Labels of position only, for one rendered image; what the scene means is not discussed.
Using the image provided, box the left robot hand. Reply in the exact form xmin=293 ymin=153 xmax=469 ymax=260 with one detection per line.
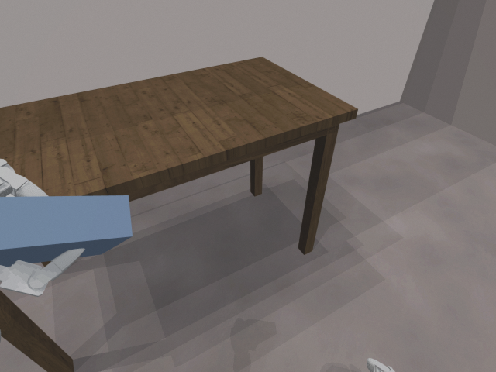
xmin=0 ymin=159 xmax=85 ymax=297

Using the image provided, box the table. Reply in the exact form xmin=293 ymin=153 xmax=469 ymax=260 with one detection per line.
xmin=0 ymin=57 xmax=358 ymax=372

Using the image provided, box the sponge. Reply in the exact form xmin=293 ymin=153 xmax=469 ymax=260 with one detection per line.
xmin=0 ymin=195 xmax=133 ymax=267

